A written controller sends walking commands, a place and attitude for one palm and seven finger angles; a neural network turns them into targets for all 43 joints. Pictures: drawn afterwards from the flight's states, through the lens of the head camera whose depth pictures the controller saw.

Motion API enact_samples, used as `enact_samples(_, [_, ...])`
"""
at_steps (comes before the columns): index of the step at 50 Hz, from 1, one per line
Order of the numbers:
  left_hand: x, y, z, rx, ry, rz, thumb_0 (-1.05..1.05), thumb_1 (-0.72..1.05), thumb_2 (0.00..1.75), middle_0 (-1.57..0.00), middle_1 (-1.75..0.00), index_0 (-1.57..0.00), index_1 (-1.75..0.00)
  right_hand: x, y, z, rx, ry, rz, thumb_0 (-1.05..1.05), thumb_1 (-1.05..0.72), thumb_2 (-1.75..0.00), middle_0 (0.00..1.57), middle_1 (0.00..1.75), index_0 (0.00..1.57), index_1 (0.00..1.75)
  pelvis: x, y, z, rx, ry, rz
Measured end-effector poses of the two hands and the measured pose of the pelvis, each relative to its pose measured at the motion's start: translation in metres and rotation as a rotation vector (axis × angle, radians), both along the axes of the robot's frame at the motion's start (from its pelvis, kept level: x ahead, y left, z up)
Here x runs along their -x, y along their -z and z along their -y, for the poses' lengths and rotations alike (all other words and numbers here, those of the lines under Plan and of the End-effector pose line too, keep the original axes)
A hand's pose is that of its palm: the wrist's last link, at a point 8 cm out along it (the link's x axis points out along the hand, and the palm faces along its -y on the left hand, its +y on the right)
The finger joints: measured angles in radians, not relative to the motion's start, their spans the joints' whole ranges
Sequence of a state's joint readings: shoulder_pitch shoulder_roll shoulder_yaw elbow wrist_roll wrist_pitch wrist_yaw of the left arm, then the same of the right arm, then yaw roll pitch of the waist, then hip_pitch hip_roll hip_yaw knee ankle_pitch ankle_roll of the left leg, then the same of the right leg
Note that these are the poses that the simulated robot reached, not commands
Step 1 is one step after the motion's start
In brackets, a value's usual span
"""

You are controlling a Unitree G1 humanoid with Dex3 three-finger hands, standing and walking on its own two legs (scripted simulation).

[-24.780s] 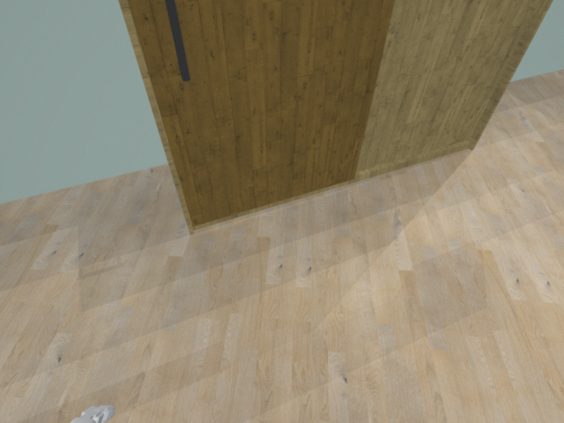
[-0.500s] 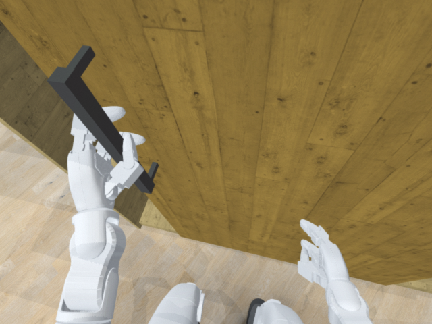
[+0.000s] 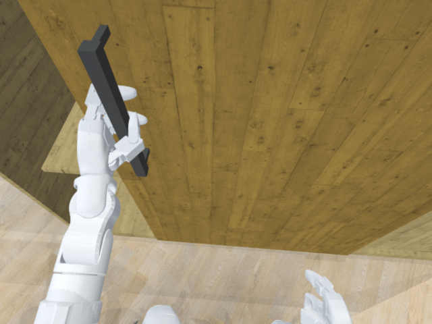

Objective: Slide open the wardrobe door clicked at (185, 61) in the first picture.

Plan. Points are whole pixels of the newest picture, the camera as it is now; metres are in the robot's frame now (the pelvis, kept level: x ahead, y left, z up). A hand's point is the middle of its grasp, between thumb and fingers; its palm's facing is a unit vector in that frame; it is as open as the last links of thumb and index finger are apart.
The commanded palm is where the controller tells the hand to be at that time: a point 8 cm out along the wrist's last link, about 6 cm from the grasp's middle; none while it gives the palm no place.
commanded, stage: step sideways, sliding the door along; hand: left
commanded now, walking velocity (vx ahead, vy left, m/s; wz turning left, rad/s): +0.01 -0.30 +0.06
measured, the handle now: (126, 117) +0.39 +0.22 +0.13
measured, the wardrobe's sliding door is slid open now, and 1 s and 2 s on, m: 0.33 0.53 0.68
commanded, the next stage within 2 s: stop walking and hold the door there in 1.78 s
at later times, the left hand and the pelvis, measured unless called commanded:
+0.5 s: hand (198, 142) +0.35 +0.09 +0.14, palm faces +0.31 -0.95 -0.02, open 6.1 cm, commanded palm +0.33 +0.07 +0.12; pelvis -0.02 -0.13 +0.01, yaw +5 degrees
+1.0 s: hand (268, 145) +0.37 -0.02 +0.14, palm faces +0.41 -0.91 +0.00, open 6.4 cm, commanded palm +0.33 -0.04 +0.12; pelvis +0.02 -0.25 +0.01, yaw +6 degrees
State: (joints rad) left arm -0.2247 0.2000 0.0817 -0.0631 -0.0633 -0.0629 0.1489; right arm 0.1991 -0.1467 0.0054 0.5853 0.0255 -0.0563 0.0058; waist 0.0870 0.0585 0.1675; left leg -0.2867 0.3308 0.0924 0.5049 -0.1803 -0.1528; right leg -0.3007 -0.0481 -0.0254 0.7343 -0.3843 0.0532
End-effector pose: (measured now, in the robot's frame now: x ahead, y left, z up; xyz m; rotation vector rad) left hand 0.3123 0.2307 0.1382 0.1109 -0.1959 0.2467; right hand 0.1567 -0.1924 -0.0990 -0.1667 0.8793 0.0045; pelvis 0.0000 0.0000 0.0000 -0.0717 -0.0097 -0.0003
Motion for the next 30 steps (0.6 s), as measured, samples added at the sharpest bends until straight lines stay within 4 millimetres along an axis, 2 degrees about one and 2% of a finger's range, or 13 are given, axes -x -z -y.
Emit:
enact_samples(3, [-0.001,0.001,0.013,0.004,-0.09,0.018,0.0,0.77,0.85,-0.41,-1.4,-0.16,-1.35,0.003,0.019,0.028,-0.03,-0.012,0.008,0.01,-0.9,-0.9,0.21,0.3,0.2,0.3,0.008,0.014,0.032,-0.023,-0.016,0.001])
enact_samples(6, [0.0,-0.001,0.027,0.025,-0.151,-0.016,0.0,0.77,0.85,-0.41,-1.4,-0.15,-1.33,0.003,0.028,0.056,-0.004,-0.007,-0.021,0.01,-0.9,-0.9,0.21,0.3,0.2,0.3,0.015,0.01,0.045,-0.032,-0.058,-0.002])
enact_samples(10, [0.0,-0.002,0.042,0.034,-0.142,-0.038,0.0,0.78,0.84,-0.4,-1.4,-0.16,-1.35,-0.001,0.021,0.085,0.084,-0.015,-0.048,0.02,-0.9,-0.9,0.2,0.3,0.2,0.3,0.017,0.002,0.054,-0.074,-0.082,-0.02])
enact_samples(12, [-0.001,0.0,0.048,0.043,-0.117,-0.013,0.0,0.78,0.83,-0.39,-1.4,-0.17,-1.36,-0.007,0.017,0.094,0.124,-0.021,-0.029,0.02,-0.9,-0.9,0.2,0.3,0.2,0.3,0.017,0.006,0.056,-0.052,-0.087,-0.019])
enact_samples(15, [-0.002,0.002,0.057,0.055,-0.074,0.019,0.0,0.78,0.83,-0.37,-1.4,-0.17,-1.33,-0.015,0.008,0.101,0.131,-0.026,-0.012,0.02,-0.9,-0.9,0.2,0.3,0.2,0.3,0.023,0.009,0.069,-0.045,-0.086,0.016])
enact_samples(19, [-0.003,0.001,0.073,0.08,-0.056,0.008,0.01,0.79,0.83,-0.34,-1.4,-0.17,-1.32,-0.026,-0.011,0.101,0.106,-0.084,0.011,0.02,-0.9,-0.9,0.2,0.3,0.2,0.3,0.023,-0.001,0.09,-0.017,-0.079,0.034])
enact_samples(23, [-0.004,0.0,0.088,0.083,-0.053,-0.015,0.01,0.79,0.83,-0.33,-1.4,-0.18,-1.34,-0.039,-0.022,0.104,0.079,-0.133,0.031,0.01,-0.9,-0.9,0.2,0.3,0.2,0.3,0.019,-0.009,0.114,0.011,-0.08,0.033])
enact_samples(27, [-0.005,-0.002,0.103,0.068,-0.076,-0.034,0.01,0.79,0.85,-0.32,-1.4,-0.2,-1.36,-0.054,-0.023,0.115,0.044,-0.165,0.054,0.01,-0.9,-0.9,0.2,0.3,0.2,0.3,0.011,-0.011,0.142,0.02,-0.085,0.031])
enact_samples(30, [-0.006,-0.002,0.115,0.055,-0.124,-0.037,0.01,0.77,0.85,-0.35,-1.4,-0.21,-1.36,-0.066,-0.017,0.129,0.001,-0.185,0.076,0.01,-0.9,-0.9,0.21,0.3,0.2,0.3,0.002,-0.006,0.168,0.01,-0.087,0.028])
